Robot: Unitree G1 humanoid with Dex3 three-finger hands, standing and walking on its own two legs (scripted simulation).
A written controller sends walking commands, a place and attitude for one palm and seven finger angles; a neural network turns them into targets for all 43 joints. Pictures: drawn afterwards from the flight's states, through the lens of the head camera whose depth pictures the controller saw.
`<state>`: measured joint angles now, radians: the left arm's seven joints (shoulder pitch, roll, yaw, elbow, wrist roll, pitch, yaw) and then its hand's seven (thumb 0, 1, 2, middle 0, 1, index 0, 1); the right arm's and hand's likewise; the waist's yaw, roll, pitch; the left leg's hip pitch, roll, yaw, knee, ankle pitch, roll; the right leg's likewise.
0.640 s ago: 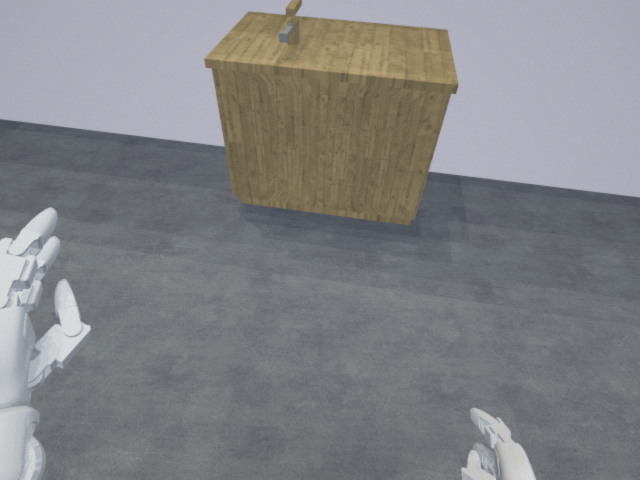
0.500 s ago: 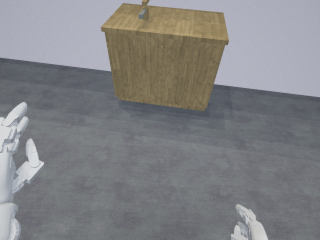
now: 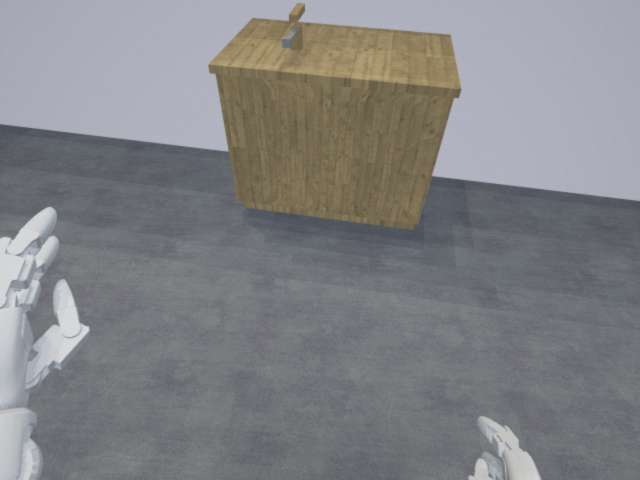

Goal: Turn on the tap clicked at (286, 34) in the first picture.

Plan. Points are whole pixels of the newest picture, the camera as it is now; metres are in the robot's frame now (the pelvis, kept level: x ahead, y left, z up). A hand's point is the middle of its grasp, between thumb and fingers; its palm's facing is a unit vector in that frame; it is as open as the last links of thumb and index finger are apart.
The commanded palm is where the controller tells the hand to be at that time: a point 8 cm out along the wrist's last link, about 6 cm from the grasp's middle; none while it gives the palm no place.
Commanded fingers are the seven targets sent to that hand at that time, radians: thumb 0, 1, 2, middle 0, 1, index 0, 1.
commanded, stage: walk to a spot facing it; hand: left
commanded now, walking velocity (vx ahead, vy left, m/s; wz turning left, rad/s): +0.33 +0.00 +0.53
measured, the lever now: (287, 42) +1.39 +0.17 +0.02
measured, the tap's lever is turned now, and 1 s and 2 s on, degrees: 0 0 0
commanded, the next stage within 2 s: none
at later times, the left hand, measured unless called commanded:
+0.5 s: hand (86, 291) +0.25 +0.25 +0.17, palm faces +0.52 -0.71 -0.48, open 7.4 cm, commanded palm +0.18 +0.28 +0.18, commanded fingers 0.00 0.90 0.90 -0.20 -0.30 -0.20 -0.30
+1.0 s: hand (61, 216) +0.34 +0.31 +0.18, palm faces +0.69 -0.61 -0.38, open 7.4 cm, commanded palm +0.26 +0.32 +0.18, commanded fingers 0.00 0.90 0.90 -0.20 -0.30 -0.20 -0.30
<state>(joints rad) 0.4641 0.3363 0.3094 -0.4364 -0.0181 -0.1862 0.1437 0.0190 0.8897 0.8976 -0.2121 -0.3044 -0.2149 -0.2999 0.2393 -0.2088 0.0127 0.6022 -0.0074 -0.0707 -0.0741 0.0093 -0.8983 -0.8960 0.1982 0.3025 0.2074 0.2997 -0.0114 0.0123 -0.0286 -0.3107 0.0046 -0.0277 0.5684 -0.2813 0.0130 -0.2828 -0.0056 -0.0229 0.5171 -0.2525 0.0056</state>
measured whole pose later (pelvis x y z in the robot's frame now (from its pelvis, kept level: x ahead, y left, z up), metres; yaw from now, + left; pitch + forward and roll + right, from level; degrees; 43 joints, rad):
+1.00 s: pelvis +0.22 +0.01 -0.01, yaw +21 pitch -2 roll +1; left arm 0.38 0.40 0.38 -0.51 -0.03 -0.19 0.16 0.02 0.89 0.90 -0.21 -0.30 -0.21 -0.30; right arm 0.12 -0.12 0.01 0.58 0.01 -0.07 -0.05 0.01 -0.90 -0.90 0.19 0.30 0.20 0.30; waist -0.01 -0.05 0.06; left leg -0.32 0.07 0.14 0.61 -0.26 0.01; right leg -0.50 -0.11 -0.07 1.22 -0.47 0.04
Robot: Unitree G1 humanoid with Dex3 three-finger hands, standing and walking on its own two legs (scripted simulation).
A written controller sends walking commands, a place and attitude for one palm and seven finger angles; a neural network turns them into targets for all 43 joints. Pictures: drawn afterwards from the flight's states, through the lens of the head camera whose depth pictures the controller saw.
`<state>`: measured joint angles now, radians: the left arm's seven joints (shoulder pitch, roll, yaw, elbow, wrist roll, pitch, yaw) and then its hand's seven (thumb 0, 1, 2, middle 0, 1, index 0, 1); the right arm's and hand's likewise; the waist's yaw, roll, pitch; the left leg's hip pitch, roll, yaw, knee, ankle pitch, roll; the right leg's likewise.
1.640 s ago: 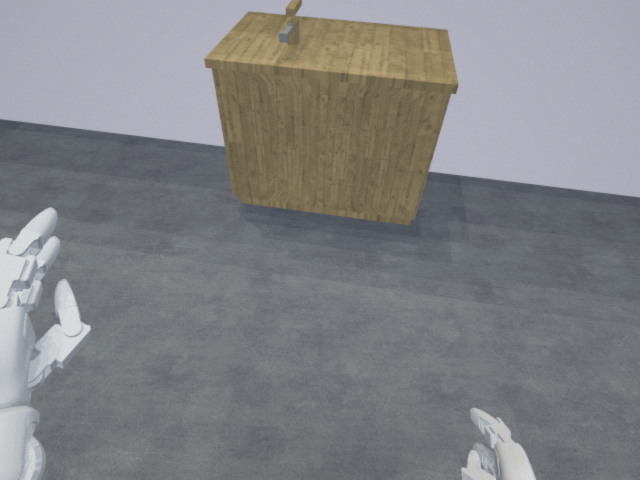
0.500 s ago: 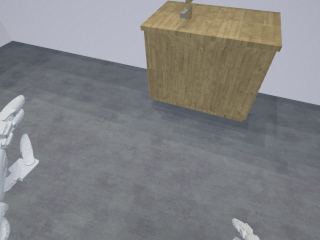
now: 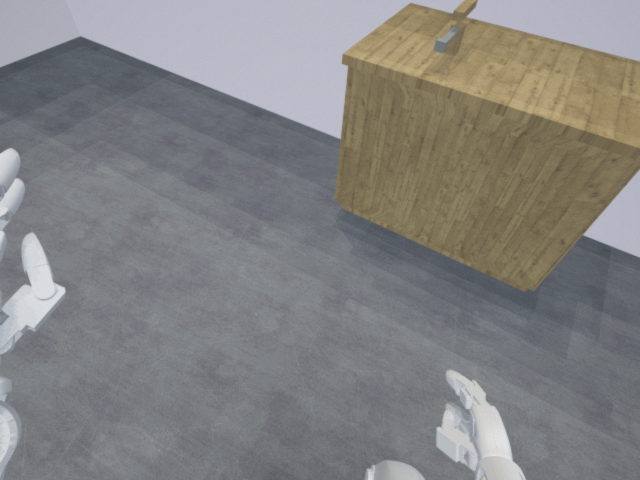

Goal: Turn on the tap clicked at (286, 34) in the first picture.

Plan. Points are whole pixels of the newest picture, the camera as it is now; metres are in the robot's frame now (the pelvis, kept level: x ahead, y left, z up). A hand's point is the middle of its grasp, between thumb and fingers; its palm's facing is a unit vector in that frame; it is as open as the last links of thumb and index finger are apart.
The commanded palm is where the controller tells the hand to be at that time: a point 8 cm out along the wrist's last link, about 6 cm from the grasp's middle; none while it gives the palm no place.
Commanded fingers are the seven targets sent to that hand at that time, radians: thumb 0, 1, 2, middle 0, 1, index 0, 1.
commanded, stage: walk to a spot facing it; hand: left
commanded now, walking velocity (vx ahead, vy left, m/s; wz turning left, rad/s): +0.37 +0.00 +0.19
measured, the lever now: (441, 45) +1.15 -0.27 +0.03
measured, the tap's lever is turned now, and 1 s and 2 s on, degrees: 0 0 0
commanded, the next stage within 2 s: turn to face it in 1.26 s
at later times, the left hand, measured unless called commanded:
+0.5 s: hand (117, 216) +0.31 +0.22 +0.20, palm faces +0.52 -0.75 -0.41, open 7.4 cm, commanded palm +0.25 +0.26 +0.19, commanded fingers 0.00 0.90 0.90 -0.20 -0.30 -0.20 -0.30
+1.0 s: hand (106, 176) +0.38 +0.27 +0.18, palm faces +0.71 -0.58 -0.40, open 7.4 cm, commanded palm +0.32 +0.28 +0.19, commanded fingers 0.00 0.90 0.90 -0.20 -0.30 -0.20 -0.30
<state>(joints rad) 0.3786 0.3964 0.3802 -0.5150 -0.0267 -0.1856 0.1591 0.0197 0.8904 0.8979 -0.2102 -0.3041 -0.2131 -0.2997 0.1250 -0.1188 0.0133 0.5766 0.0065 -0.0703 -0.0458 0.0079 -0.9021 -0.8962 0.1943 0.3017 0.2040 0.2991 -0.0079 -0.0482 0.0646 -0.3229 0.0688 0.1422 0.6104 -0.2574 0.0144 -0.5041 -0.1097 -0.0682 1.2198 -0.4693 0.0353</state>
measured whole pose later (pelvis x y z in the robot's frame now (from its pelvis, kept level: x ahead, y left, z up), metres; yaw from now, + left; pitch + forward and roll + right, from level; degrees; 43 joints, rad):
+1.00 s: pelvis +0.27 -0.04 +0.00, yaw +21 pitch -2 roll -1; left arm 0.39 0.33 0.34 -0.42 -0.02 -0.18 0.14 0.02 0.89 0.90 -0.21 -0.30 -0.22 -0.30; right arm 0.20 -0.19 0.02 0.69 -0.01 -0.06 -0.05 0.01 -0.90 -0.90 0.20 0.30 0.21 0.30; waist 0.04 0.06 0.04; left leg -0.46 0.05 0.02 1.15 -0.45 0.00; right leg -0.30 -0.12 -0.21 0.63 -0.27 0.00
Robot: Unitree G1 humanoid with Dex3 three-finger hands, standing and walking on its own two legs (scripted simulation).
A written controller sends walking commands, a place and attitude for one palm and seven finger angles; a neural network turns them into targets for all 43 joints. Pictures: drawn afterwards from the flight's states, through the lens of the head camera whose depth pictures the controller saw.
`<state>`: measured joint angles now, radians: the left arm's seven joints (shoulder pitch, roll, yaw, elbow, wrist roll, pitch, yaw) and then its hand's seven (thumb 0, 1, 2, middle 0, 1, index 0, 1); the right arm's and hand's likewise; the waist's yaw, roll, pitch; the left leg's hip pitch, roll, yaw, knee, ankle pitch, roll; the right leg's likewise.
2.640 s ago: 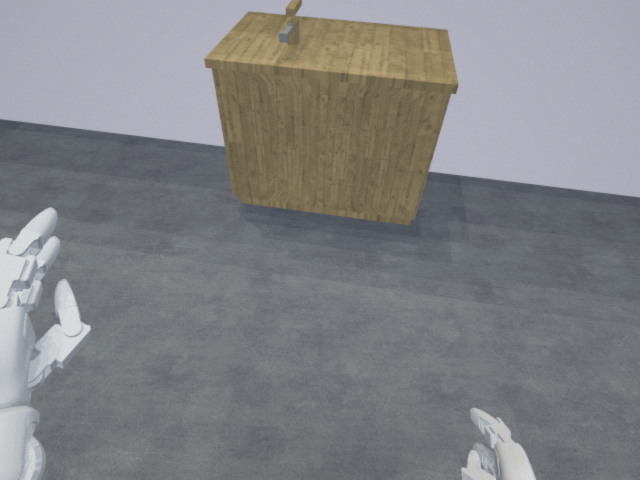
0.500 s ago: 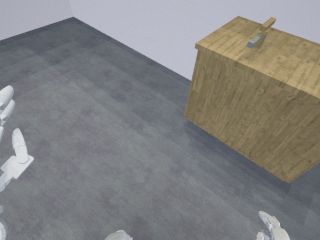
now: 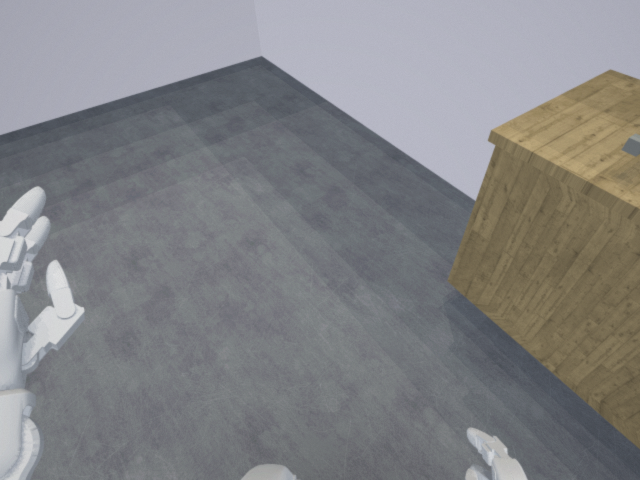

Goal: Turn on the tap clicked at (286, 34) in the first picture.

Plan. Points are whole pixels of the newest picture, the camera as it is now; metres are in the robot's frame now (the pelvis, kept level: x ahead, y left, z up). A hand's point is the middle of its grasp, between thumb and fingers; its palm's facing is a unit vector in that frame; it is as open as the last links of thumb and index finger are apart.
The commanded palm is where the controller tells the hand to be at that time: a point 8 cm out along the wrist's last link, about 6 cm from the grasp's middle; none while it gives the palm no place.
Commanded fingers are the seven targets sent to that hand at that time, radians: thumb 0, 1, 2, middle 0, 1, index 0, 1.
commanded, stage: walk to a spot facing it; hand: left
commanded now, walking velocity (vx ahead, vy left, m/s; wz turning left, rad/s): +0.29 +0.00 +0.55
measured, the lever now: (635, 145) +0.74 -0.53 +0.03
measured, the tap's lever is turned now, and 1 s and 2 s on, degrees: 0 0 0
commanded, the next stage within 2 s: turn to face it in 0.26 s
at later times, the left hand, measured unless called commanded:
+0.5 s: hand (59, 229) +0.29 +0.29 +0.21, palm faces +0.49 -0.75 -0.44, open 7.4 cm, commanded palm +0.24 +0.33 +0.19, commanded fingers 0.00 0.90 0.90 -0.20 -0.30 -0.20 -0.30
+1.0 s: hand (155, 182) +0.38 +0.23 +0.20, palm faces +0.33 -0.83 -0.44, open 7.4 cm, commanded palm +0.33 +0.27 +0.19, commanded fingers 0.00 0.90 0.90 -0.20 -0.30 -0.20 -0.30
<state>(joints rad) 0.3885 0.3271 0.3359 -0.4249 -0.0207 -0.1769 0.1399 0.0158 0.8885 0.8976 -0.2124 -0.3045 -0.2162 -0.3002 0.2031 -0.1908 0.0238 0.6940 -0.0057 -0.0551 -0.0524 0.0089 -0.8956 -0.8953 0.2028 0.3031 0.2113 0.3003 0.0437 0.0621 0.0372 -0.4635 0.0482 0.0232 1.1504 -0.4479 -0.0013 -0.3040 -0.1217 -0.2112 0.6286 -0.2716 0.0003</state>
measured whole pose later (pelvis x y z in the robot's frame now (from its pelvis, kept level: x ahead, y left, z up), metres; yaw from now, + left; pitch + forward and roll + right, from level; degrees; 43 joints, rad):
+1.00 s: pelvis +0.15 +0.01 +0.01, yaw -5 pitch +2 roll +2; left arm 0.51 0.42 0.40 -0.56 -0.05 -0.21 0.15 0.02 0.89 0.90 -0.22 -0.31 -0.22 -0.30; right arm 0.18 -0.29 -0.05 0.56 0.01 0.00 -0.04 0.01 -0.90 -0.90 0.19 0.30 0.20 0.30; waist 0.01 -0.04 0.00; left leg -0.36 0.04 0.04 0.75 -0.43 -0.07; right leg -0.39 0.07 0.01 0.48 -0.12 -0.09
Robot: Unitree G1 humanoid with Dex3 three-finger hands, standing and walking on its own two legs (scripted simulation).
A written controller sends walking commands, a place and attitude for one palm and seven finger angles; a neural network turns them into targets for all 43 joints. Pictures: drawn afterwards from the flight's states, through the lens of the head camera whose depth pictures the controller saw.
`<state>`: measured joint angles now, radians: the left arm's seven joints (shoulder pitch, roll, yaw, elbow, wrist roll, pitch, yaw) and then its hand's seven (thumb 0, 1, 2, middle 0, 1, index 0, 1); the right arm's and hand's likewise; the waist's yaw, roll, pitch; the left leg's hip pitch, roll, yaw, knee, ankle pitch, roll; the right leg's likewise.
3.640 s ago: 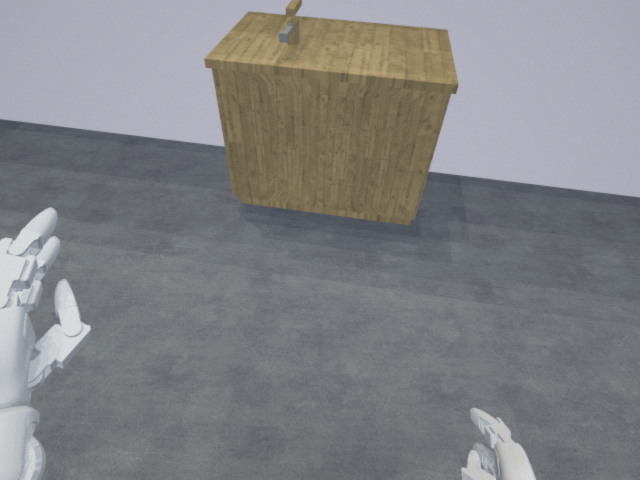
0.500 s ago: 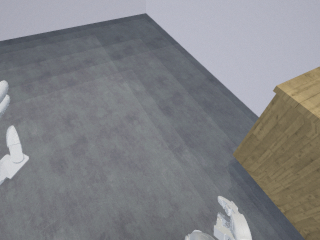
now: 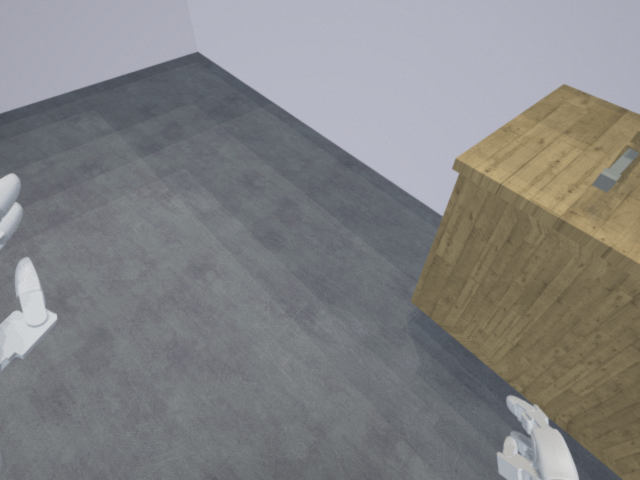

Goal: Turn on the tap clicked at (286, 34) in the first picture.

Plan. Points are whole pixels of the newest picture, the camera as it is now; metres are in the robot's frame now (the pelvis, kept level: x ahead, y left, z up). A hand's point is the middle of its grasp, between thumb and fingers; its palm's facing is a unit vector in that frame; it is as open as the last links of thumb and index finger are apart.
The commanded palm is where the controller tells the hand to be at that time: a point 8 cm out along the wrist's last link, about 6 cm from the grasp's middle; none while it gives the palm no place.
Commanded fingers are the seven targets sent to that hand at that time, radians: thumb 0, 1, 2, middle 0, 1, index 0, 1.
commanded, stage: turn to face it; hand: left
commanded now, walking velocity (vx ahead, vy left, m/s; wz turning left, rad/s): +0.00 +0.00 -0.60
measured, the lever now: (606, 180) +0.64 -0.49 +0.02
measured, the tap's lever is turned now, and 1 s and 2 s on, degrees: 0 0 0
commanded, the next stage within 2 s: take the last steps up to it in 1.78 s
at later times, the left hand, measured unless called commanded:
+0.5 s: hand (218, 311) +0.23 +0.11 +0.17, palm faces +0.05 -0.85 -0.52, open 7.4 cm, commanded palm +0.18 +0.19 +0.18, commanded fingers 0.00 0.90 0.90 -0.20 -0.30 -0.20 -0.30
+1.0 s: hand (266, 363) +0.19 +0.06 +0.18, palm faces -0.12 -0.91 -0.40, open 7.4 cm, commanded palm +0.17 +0.12 +0.18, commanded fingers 0.00 0.90 0.90 -0.20 -0.30 -0.20 -0.30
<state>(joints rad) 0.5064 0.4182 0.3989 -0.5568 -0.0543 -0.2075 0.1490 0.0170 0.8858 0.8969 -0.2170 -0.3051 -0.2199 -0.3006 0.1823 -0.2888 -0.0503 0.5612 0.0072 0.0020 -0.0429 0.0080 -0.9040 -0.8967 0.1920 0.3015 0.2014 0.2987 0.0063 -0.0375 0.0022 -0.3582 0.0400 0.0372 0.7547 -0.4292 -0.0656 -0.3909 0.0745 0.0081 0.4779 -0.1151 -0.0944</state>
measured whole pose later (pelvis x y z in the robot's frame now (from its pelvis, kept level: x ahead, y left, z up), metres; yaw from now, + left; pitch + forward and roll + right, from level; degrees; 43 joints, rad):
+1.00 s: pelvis -0.13 -0.01 +0.00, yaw -37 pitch -1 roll +0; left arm 0.44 0.35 0.36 -0.51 -0.03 -0.18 0.14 0.02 0.89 0.90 -0.21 -0.30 -0.21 -0.30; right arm 0.20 -0.17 0.01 0.52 0.02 0.00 -0.01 0.01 -0.90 -0.90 0.19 0.30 0.20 0.30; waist 0.05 0.02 0.05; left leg -0.22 0.15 0.16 0.55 -0.28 -0.06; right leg -0.49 0.01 -0.06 0.94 -0.43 0.05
